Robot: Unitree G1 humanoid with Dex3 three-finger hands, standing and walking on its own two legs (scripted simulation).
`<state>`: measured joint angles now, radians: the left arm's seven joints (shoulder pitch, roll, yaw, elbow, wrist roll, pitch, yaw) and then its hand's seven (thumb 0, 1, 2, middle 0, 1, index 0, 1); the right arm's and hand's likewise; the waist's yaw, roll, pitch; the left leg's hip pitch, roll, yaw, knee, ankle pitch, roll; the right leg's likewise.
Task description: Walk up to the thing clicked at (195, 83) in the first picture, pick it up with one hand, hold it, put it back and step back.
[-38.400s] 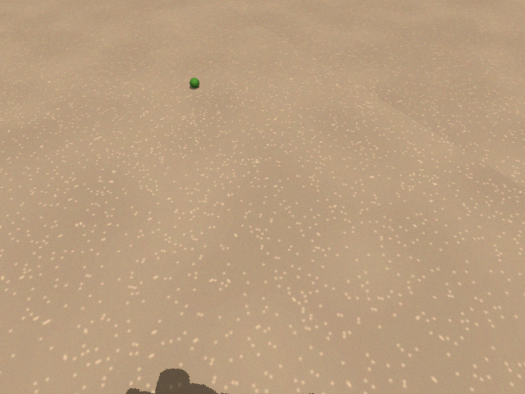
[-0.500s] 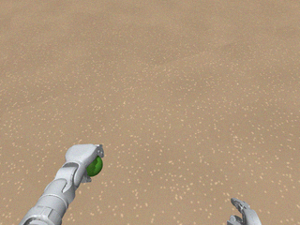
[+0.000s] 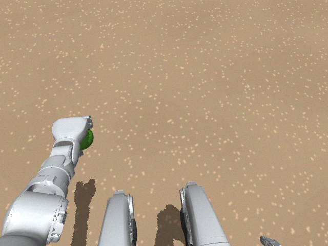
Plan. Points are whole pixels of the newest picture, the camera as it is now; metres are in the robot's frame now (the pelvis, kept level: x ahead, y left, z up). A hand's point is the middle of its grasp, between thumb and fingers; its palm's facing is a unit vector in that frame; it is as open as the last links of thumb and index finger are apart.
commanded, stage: crouch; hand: left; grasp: from above
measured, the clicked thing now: (80, 137) +0.43 +0.22 -0.14
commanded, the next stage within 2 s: lower in 1.20 s
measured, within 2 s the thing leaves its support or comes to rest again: neither
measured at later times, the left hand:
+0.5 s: hand (91, 151) +0.44 +0.23 -0.31, palm faces -0.43 -0.01 -0.90, open 9.7 cm
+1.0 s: hand (95, 152) +0.45 +0.23 -0.38, palm faces -0.46 -0.02 -0.89, open 9.6 cm
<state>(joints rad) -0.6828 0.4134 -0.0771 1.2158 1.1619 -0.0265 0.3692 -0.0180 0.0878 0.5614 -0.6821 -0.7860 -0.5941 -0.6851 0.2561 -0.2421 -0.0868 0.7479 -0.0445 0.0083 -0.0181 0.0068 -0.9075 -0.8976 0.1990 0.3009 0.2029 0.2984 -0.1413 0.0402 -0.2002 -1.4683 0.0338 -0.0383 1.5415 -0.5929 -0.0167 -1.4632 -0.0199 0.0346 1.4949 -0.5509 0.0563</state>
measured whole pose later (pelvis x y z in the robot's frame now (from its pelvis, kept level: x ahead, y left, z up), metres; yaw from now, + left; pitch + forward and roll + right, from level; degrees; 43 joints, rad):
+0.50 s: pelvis -0.02 -0.01 -0.15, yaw -1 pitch +38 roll -4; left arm -0.87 0.55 0.01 1.29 1.21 -0.09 0.37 -0.02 0.07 0.56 -0.70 -0.77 -0.62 -0.67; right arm 0.14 -0.25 -0.04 0.72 -0.10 -0.06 0.06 0.00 -0.91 -0.90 0.20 0.30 0.21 0.30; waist -0.19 0.02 -0.16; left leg -2.04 0.00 -0.11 2.07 -0.69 -0.04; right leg -2.01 -0.02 0.01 2.01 -0.66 0.06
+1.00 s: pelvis -0.03 +0.00 -0.22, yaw -2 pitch +36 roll -6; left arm -0.98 0.65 0.05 1.45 1.25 -0.15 0.37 -0.01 0.08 0.52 -0.73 -0.74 -0.64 -0.65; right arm 0.18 -0.26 0.01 0.75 -0.13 -0.04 0.11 0.00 -0.91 -0.90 0.20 0.30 0.20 0.30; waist -0.25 0.01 -0.09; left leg -2.23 -0.01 -0.13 2.29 -0.69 -0.04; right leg -2.19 0.00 0.02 2.21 -0.65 0.07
